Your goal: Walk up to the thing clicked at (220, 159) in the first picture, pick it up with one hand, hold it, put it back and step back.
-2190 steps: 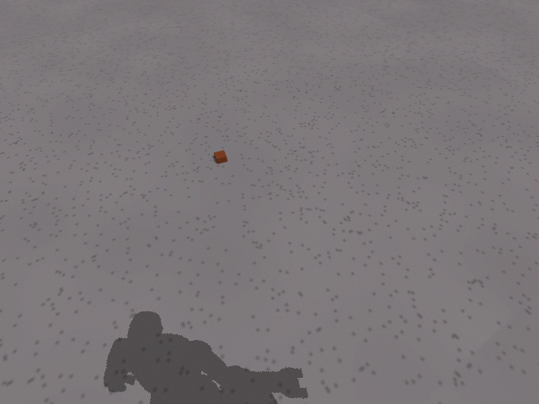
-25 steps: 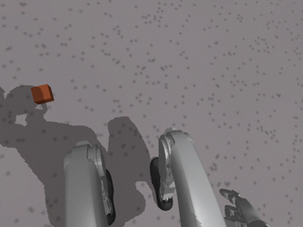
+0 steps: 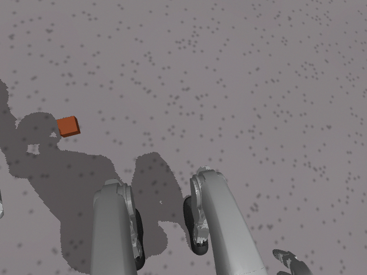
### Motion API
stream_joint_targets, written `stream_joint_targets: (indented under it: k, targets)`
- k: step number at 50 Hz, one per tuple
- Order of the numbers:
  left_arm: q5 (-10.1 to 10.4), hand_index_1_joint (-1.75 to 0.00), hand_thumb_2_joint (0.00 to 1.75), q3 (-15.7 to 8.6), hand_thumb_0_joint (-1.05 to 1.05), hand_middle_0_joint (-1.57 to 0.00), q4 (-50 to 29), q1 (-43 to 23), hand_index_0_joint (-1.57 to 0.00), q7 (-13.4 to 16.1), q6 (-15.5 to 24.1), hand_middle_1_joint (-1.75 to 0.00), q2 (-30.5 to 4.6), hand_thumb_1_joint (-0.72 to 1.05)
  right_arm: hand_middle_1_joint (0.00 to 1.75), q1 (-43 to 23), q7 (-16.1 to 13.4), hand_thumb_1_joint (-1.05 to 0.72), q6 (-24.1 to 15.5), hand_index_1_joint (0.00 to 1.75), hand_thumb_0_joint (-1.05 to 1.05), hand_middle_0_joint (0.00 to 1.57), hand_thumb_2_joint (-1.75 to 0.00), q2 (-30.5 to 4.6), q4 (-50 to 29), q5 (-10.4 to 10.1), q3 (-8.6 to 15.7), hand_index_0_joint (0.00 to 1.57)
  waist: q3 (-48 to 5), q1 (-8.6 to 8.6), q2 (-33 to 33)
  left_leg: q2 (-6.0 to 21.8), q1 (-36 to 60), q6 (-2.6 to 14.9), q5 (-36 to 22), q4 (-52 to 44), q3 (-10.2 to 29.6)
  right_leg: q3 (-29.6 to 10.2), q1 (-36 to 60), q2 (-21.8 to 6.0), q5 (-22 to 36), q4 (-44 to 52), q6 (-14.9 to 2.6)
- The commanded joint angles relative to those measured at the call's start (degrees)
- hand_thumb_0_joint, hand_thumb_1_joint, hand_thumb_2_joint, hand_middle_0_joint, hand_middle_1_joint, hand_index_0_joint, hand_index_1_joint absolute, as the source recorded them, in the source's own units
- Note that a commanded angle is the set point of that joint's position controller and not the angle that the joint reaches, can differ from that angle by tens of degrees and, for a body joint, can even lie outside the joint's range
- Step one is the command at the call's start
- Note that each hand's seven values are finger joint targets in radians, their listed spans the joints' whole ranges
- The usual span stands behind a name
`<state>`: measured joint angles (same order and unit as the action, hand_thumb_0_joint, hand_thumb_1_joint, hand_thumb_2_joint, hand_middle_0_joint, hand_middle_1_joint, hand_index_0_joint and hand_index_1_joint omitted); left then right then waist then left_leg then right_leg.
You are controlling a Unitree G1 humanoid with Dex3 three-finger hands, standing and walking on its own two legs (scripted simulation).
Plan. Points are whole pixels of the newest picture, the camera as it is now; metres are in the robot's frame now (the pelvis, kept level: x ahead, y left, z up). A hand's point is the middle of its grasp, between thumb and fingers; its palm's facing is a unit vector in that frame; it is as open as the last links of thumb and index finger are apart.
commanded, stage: go down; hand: left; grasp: from above
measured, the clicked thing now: (68, 126) +0.53 +0.32 -0.45
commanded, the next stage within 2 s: approach in 1.32 s
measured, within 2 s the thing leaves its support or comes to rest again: neither
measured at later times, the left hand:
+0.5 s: hand out of the picture +0.49 +0.38 -0.03, palm faces -0.38 -0.18 -0.91, open 13.6 cm
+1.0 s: hand out of the picture +0.49 +0.38 -0.01, palm faces -0.38 -0.19 -0.90, open 13.8 cm
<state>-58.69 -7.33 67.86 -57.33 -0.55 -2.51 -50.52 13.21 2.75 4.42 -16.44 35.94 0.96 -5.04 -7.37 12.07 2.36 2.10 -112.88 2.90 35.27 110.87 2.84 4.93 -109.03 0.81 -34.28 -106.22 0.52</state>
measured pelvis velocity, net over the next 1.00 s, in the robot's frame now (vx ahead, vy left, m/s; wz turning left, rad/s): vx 0.02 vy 0.01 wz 0.01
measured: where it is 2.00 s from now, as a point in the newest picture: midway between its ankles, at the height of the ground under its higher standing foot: (166, 242)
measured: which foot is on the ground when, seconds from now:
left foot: down 0.00-1.00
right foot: down 0.00-1.00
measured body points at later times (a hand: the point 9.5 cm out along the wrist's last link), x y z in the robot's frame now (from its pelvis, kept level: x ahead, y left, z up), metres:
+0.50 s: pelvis +0.01 +0.00 +0.04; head +0.22 +0.06 +0.43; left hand +0.50 +0.38 +0.02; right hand +0.06 -0.26 -0.07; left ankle +0.08 +0.10 -0.44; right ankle +0.10 -0.12 -0.44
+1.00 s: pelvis +0.02 +0.01 +0.06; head +0.23 +0.06 +0.46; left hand +0.50 +0.38 +0.04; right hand +0.07 -0.26 -0.05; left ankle +0.08 +0.10 -0.44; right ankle +0.10 -0.12 -0.44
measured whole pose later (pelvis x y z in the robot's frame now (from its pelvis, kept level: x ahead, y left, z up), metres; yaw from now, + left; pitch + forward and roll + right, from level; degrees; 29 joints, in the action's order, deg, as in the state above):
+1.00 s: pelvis +0.02 +0.01 +0.06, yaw +0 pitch +36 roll -7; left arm -59.7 -6.9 71.1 -55.2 3.7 -0.5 -48.1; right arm 12.6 3.1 3.7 -15.2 37.9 0.7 -4.2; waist -8.1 11.3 2.3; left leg 2.3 -100.8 2.7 34.6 99.4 2.7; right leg 4.7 -96.9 1.5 -33.0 -94.1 0.7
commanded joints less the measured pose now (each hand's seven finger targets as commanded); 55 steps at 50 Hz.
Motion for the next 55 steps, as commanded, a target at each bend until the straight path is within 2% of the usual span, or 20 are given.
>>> stream_joint_targets:
  k: [1, 4, 5, 8, 12, 17, 18, 20, 22, 28, 30, 31, 36, 39, 41, 46, 49, 50, 51, 55]
  targets:
    - [-0.3, -1.11, 0.88, -1.5, 0.0, -0.04, -10.6, -19.2, -0.11, 2.5, 0.5, -1.18, -17.8, -0.44, 0.3, 11.0, -1.1, -0.89, -0.9, 0.3, 0.0, 0.2, -0.89, -12.0, -0.7, -0.1, 4.2, 0.2, -38.4, -0.56, 16.3, -0.2, 34.2, -0.69, -10.2, -17.4, 2.1, 1.1, 19.4, 2.0, 9.8, 11.9, -2.79]
    - [-0.3, -1.1, 0.87, -1.2, 0.0, -0.03, -8.8, -18.8, -0.11, 3.2, 0.6, -1.18, -17.0, -0.43, 0.3, 10.6, -1.1, -0.89, -1.1, 0.3, 0.0, 0.2, -0.89, -11.6, -0.5, -0.1, 4.0, 0.2, -36.4, -0.14, 15.4, -0.3, 33.8, -0.74, -10.2, -18.5, 1.9, 1.0, 20.5, 2.0, 9.7, 13.2, -2.87]
    - [-0.3, -1.1, 0.88, -1.9, 0.0, -0.04, -8.6, -18.8, -0.11, 3.6, 0.6, -1.18, -17.8, -0.44, 0.3, 10.5, -1.1, -0.89, -1.1, 0.3, 0.0, 0.2, -0.89, -11.7, -0.4, -0.1, 4.1, 0.2, -35.9, -0.62, 15.2, -0.2, 34.2, -0.73, -9.3, -19.1, 2.2, 1.1, 20.5, 2.0, 9.2, 13.7, -2.85]
    - [-0.4, -1.09, 0.87, -1.0, 0.0, -0.03, -7.6, -19.2, -0.11, 4.3, 0.7, -1.17, -16.6, -0.44, 0.3, 9.6, -1.2, -0.89, -1.2, 0.3, 0.0, 0.2, -0.89, -11.6, -0.3, -0.1, 4.2, 0.2, -35.3, -0.31, 15.9, -0.1, 36.3, -1.03, -7.5, -21.1, 2.7, 1.1, 20.8, 2.1, 8.1, 14.7, -2.9]
    - [-0.6, -1.09, 0.87, -0.5, 0.0, -0.04, -6.6, -19.2, -0.11, 4.8, 0.4, -1.17, -15.4, -0.44, 0.3, 10.0, -0.9, -0.89, -1.4, 0.3, 0.0, 0.2, -0.89, -11.5, 0.3, -0.2, 4.1, 0.2, -36.2, -0.12, 16.2, 0.0, 38.7, -1.04, -12.6, -20.5, 2.4, 0.9, 20.8, 2.1, 10.6, 15.6, -3.0]
    - [-1.3, -1.08, 0.88, -1.3, 0.0, -0.04, -5.4, -18.9, -0.1, 6.0, 0.8, -1.15, -16.7, -0.46, 0.3, 9.9, -0.7, -0.89, -1.6, 0.3, 0.0, 0.2, -0.89, -11.5, 0.5, -0.2, 4.3, 0.2, -35.5, -0.6, 15.5, -0.2, 37.6, -1.02, -10.9, -21.5, 2.3, 0.7, 22.3, 2.1, 9.9, 16.6, -3.07]
    - [-1.1, -1.08, 0.87, -0.8, 0.0, -0.04, -4.9, -18.7, -0.11, 6.1, 0.8, -1.16, -15.6, -0.45, 0.3, 9.7, -0.7, -0.89, -1.6, 0.3, 0.0, 0.2, -0.89, -11.3, 0.4, -0.1, 4.3, 0.2, -35.4, -0.32, 14.5, -0.2, 37.6, -0.91, -11.0, -21.3, 2.1, 0.6, 22.6, 2.1, 10.1, 16.9, -2.99]
    - [-1.3, -1.08, 0.88, -1.8, 0.0, -0.04, -5.0, -19.3, -0.11, 6.3, 0.8, -1.15, -17.0, -0.46, 0.3, 10.0, -0.6, -0.89, -1.7, 0.3, 0.0, 0.2, -0.89, -11.7, 0.6, -0.1, 4.6, 0.2, -36.7, -0.78, 14.6, -0.3, 38.6, -0.93, -11.3, -21.6, 2.3, 0.4, 22.7, 2.0, 10.2, 17.1, -2.99]
    - [-1.2, -1.08, 0.89, -1.0, 0.0, -0.05, -6.2, -19.4, -0.11, 6.1, 1.1, -1.14, -15.7, -0.47, 0.3, 9.8, -0.6, -0.9, -1.7, 0.3, 0.0, 0.2, -0.9, -11.4, 0.3, -0.2, 4.6, 0.2, -36.4, -0.47, 16.1, -0.2, 39.2, -1.06, -11.1, -22.2, 2.4, 0.5, 22.7, 2.2, 10.0, 17.2, -3.01]
    - [-1.1, -1.07, 0.9, -1.8, 0.0, -0.06, -6.7, -19.3, -0.11, 6.0, 1.2, -1.12, -17.1, -0.48, 0.3, 10.2, -0.5, -0.9, -1.6, 0.3, 0.0, 0.2, -0.9, -11.2, 0.3, -0.3, 4.8, 0.2, -39.1, -0.67, 14.9, -0.5, 39.0, -0.75, -11.7, -21.8, 1.4, 0.2, 25.6, 2.2, 10.5, 18.4, -2.91]
    - [-1.4, -1.06, 0.89, -2.6, 0.0, -0.07, -6.8, -18.3, -0.12, 6.3, 1.2, -1.12, -18.4, -0.47, 0.3, 10.2, -0.6, -0.9, -1.6, 0.3, 0.0, 0.2, -0.9, -11.2, 0.3, -0.3, 4.9, 0.2, -39.0, -1.51, 14.8, -0.5, 39.2, -0.84, -10.4, -22.9, 1.6, 0.1, 26.3, 2.2, 9.6, 19.0, -2.95]
    - [-1.1, -1.06, 0.9, -1.9, 0.0, -0.07, -6.7, -17.9, -0.11, 6.3, 1.3, -1.11, -17.0, -0.49, 0.3, 10.1, -0.6, -0.9, -1.6, 0.3, 0.0, 0.2, -0.9, -11.0, 0.4, -0.2, 4.8, 0.2, -38.2, -1.07, 14.9, -0.4, 39.4, -0.74, -11.3, -22.5, 1.2, 0.0, 26.1, 2.2, 10.2, 19.4, -2.9]
    - [-0.9, -1.05, 0.91, -2.3, 0.0, -0.07, -7.3, -18.4, -0.11, 6.4, 1.3, -1.09, -17.3, -0.5, 0.3, 10.1, -0.8, -0.9, -1.6, 0.3, 0.0, 0.2, -0.9, -11.2, 0.5, -0.4, 5.0, 0.2, -38.0, -1.52, 15.7, -0.2, 42.2, -1.27, -10.6, -24.9, 3.3, 0.4, 25.5, 2.3, 9.6, 19.2, -3.07]
    - [-0.7, -1.06, 0.91, -1.5, 0.0, -0.07, -6.8, -17.9, -0.11, 6.0, 1.4, -1.1, -15.7, -0.49, 0.3, 10.6, -0.7, -0.9, -1.6, 0.3, 0.0, 0.2, -0.9, -11.1, 1.1, -0.3, 5.0, 0.2, -37.0, -0.77, 15.9, 0.0, 43.8, -1.32, -14.9, -24.1, 3.6, 0.5, 24.1, 2.3, 11.6, 19.3, -3.1]
    - [-0.8, -1.06, 0.9, -1.8, 0.0, -0.07, -7.5, -18.2, -0.12, 6.1, 1.5, -1.1, -16.6, -0.48, 0.3, 10.9, -0.5, -0.9, -1.5, 0.3, 0.0, 0.2, -0.9, -11.2, 1.0, -0.3, 5.1, 0.2, -39.1, -1.33, 16.1, 0.0, 45.2, -1.2, -17.3, -23.7, 2.8, 0.3, 25.3, 2.4, 12.7, 19.9, -3.22]
    - [-0.8, -1.05, 0.89, -1.5, 0.0, -0.07, -6.2, -17.4, -0.11, 6.4, 1.8, -1.1, -15.9, -0.49, 0.3, 10.8, -0.5, -0.9, -1.4, 0.3, 0.0, 0.2, -0.9, -10.9, 1.1, -0.3, 5.0, 0.2, -35.8, -1.06, 15.2, -0.1, 43.5, -1.14, -14.4, -24.9, 2.6, 0.1, 26.5, 2.3, 11.6, 21.2, -3.17]
    - [-1.0, -1.03, 0.88, -2.0, 0.0, -0.08, -6.5, -16.6, -0.13, 6.6, 2.0, -1.08, -16.4, -0.47, 0.3, 10.8, -0.4, -0.9, -1.3, 0.3, 0.0, 0.2, -0.9, -11.1, 0.9, -0.4, 5.1, 0.2, -36.9, -1.65, 15.3, 0.0, 45.5, -1.4, -15.6, -25.9, 3.7, 0.3, 26.4, 2.4, 11.8, 21.1, -3.24]
    - [-0.8, -1.02, 0.88, -1.3, 0.0, -0.1, -6.4, -16.6, -0.14, 6.5, 2.1, -1.07, -15.0, -0.46, 0.3, 10.7, -0.4, -0.9, -1.3, 0.3, 0.0, 0.2, -0.9, -10.9, 0.8, -0.3, 5.0, 0.2, -36.9, -1.29, 15.5, 0.1, 46.1, -1.35, -16.3, -25.5, 3.3, 0.3, 25.9, 2.5, 12.0, 21.1, -3.23]
    - [-0.9, -1.02, 0.87, -1.8, 0.0, -0.1, -6.6, -17.1, -0.15, 6.7, 2.2, -1.07, -16.0, -0.45, 0.3, 10.4, -0.4, -0.9, -1.3, 0.3, 0.0, 0.2, -0.9, -11.1, 1.0, -0.3, 5.2, 0.2, -37.4, -1.61, 15.7, 0.1, 46.7, -1.53, -15.7, -26.0, 4.1, 0.4, 25.9, 2.4, 11.7, 20.9, -3.26]
    - [-1.1, -1.01, 0.88, -1.9, 0.0, -0.11, -6.9, -17.5, -0.14, 7.4, 2.4, -1.04, -16.0, -0.47, 0.3, 10.8, -0.5, -0.9, -1.4, 0.3, 0.0, 0.2, -0.9, -10.8, 0.9, -0.3, 5.0, 0.2, -36.5, -1.31, 15.4, -0.1, 45.7, -1.31, -15.3, -26.1, 3.0, -0.1, 27.1, 2.4, 11.9, 22.0, -3.22]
